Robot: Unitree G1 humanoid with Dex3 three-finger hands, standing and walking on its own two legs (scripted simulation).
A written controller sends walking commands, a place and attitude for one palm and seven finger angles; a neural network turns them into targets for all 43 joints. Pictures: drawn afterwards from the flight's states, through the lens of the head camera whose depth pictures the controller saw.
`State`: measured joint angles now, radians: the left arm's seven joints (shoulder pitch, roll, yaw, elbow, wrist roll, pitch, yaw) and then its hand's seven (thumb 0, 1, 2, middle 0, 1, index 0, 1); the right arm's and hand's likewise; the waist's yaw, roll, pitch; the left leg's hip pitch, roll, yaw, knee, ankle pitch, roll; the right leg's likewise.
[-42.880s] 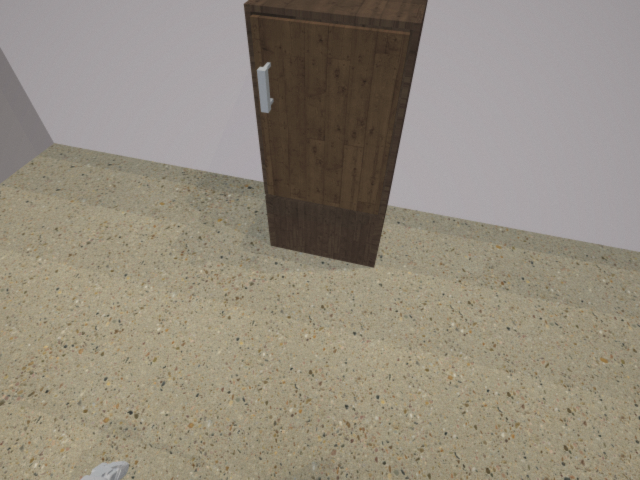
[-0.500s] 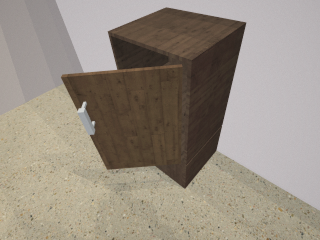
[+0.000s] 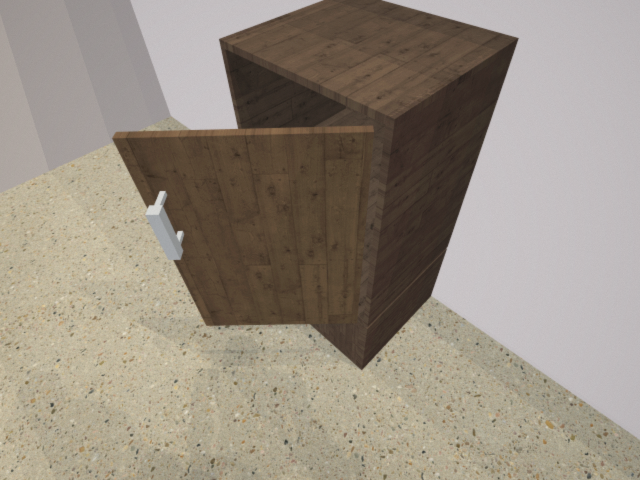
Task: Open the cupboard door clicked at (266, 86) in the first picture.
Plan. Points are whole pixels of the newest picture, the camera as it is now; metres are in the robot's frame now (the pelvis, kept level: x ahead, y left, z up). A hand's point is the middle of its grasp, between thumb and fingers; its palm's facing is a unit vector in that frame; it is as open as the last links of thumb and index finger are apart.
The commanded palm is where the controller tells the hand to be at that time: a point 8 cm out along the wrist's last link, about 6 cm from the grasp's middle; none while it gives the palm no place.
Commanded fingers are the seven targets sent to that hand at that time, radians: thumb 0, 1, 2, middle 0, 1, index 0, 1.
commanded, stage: come to a stop and stand still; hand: left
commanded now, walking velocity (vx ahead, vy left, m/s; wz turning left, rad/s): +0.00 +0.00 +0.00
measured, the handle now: (168, 225) +0.53 +0.32 -0.03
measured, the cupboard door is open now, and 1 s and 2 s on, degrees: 45 45 45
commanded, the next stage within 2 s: look again from close up in 0.46 s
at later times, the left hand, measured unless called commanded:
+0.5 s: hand out of the picture +0.00 +0.18 -0.17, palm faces +0.03 -0.98 -0.22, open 7.4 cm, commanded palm none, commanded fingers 0.00 0.90 0.90 -0.20 -0.30 -0.20 -0.30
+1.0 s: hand out of the picture -0.01 +0.18 -0.17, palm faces +0.05 -0.98 -0.19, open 7.4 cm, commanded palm none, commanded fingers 0.00 0.90 0.90 -0.20 -0.30 -0.20 -0.30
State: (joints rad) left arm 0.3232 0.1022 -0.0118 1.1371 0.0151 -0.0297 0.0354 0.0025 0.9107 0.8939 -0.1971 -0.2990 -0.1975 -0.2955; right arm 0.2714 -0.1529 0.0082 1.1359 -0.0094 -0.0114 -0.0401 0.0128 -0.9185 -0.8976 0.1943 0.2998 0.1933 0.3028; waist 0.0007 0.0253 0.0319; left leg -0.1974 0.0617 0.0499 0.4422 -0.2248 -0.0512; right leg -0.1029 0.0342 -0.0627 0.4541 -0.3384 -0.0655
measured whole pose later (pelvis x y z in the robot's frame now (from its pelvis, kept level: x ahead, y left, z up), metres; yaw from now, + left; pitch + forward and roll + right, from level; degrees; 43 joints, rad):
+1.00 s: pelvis +0.01 +0.02 +0.00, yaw +0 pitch -1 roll +1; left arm 0.32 0.12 0.00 1.13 0.02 -0.02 0.04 0.00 0.91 0.89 -0.20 -0.30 -0.20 -0.30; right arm 0.27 -0.14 0.01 1.16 -0.01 -0.02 -0.04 0.01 -0.92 -0.90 0.20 0.30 0.19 0.30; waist 0.01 0.00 0.04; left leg -0.17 0.03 0.06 0.42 -0.23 -0.02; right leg -0.06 0.00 -0.06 0.42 -0.34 -0.03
